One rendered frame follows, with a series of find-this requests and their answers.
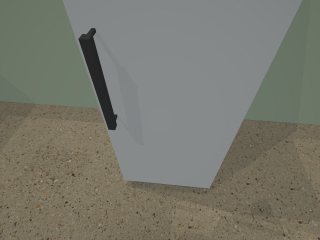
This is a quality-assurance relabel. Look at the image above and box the handle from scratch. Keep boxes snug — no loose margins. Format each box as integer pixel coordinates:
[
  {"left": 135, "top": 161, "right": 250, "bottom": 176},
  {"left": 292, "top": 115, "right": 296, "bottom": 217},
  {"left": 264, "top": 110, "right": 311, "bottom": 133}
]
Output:
[{"left": 78, "top": 28, "right": 118, "bottom": 130}]

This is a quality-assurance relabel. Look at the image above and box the fridge door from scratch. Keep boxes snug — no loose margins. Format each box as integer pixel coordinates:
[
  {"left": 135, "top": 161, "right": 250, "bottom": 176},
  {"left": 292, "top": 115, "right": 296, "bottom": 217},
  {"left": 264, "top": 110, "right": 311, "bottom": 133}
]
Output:
[{"left": 62, "top": 0, "right": 302, "bottom": 189}]

